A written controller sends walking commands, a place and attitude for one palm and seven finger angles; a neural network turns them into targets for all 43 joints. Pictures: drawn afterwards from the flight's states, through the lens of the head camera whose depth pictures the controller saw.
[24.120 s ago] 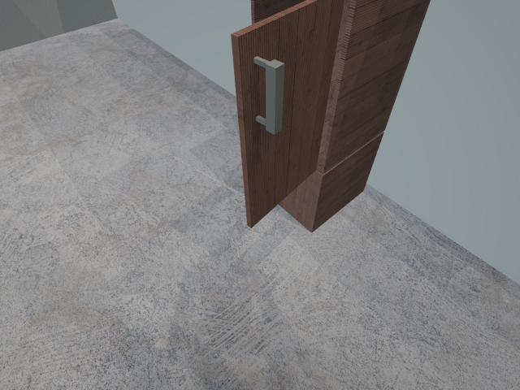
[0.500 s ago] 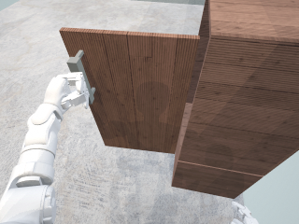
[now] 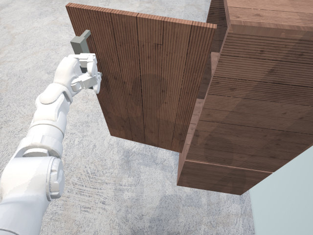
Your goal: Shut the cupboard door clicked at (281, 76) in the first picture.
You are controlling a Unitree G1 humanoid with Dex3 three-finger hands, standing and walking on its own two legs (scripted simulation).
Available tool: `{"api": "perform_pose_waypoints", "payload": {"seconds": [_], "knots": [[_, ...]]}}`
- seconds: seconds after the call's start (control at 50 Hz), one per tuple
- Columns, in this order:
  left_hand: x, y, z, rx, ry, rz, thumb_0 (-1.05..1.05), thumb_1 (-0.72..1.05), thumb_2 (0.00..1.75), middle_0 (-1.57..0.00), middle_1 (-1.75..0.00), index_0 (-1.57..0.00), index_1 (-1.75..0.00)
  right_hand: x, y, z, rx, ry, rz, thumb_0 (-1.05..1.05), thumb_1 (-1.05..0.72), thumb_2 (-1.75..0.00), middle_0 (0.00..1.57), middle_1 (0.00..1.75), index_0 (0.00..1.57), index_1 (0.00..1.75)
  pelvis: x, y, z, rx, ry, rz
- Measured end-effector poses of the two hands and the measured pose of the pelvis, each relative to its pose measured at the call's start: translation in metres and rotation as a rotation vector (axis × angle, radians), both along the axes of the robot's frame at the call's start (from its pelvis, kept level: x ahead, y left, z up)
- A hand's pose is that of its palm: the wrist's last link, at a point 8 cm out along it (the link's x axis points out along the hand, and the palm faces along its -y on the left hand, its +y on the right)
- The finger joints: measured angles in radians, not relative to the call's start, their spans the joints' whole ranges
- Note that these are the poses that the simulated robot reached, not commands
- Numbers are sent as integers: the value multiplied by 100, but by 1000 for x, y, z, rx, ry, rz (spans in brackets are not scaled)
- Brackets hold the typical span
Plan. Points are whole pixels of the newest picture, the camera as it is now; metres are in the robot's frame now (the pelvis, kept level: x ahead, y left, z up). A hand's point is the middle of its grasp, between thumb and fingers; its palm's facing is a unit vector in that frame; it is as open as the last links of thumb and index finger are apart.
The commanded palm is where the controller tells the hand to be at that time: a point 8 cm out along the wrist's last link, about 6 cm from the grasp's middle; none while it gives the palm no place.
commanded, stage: push the door shut along its arc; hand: left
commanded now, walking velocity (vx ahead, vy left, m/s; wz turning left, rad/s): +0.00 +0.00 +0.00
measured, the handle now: (90, 61) +0.55 +0.16 +0.14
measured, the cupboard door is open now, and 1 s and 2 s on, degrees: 83 68 62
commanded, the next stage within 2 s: pull the fist back off the door in 1.02 s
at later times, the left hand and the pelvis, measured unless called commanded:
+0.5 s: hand (116, 63) +0.52 +0.09 +0.15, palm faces -0.40 -0.91 -0.02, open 3.1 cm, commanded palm +0.53 +0.14 +0.14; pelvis +0.01 +0.01 -0.01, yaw +0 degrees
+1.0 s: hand (132, 54) +0.55 +0.05 +0.15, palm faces -0.44 -0.90 -0.01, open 3.1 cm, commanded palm +0.58 +0.09 +0.14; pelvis +0.01 -0.02 -0.02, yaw -1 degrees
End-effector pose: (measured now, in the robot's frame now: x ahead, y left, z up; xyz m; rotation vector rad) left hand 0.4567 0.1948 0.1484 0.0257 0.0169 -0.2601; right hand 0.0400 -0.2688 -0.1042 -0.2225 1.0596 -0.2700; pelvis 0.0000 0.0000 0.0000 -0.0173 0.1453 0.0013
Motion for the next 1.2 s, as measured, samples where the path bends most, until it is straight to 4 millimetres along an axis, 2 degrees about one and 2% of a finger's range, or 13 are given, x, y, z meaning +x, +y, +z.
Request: {"api": "perform_pose_waypoints", "payload": {"seconds": [0.22,0.4,0.46,0.62,0.72,0.9,1.14,1.2], "knots": [[26,-6,0,0,4,-44,2,90,90,-130,-150,-133,-150,-24,2,-3,-28,86,-10,1,-91,-89,21,30,20,30,-1,8,-5,-10,50,10],[52,-24,0,-8,21,-90,2,90,90,-130,-150,-131,-150,-39,1,-6,-46,156,-29,1,-91,-89,21,30,20,30,1,9,-10,-15,99,13],[59,-35,1,0,18,-126,2,90,90,-130,-150,-130,-150,-43,1,-6,-46,174,-41,1,-91,-89,21,30,20,30,4,9,-11,-16,112,10],[83,-84,2,-47,43,-198,2,90,90,-130,-150,-130,-150,-52,1,-9,-35,195,-98,1,-91,-89,21,30,20,30,11,5,-13,-10,136,-13],[95,-87,1,-38,33,-178,1,85,90,-129,-150,-130,-149,-62,1,-12,-14,217,-134,1,-91,-89,21,30,20,30,14,0,-14,-3,151,-32],[99,-87,4,9,42,-189,1,83,91,-129,-150,-130,-150,-77,-9,-15,-1,305,-146,1,-91,-89,21,30,20,30,16,-14,-15,-1,160,-23],[97,-99,6,0,48,-203,3,93,97,-130,-150,-130,-150,-64,-44,-15,-76,293,-110,1,-91,-89,21,30,20,30,8,-28,-21,-4,173,2],[99,-101,2,-103,77,-57,3,87,95,-130,-150,-130,-149,-60,-44,-15,-57,273,-92,1,-91,-89,21,30,20,30,6,-29,-21,-13,187,9]]}}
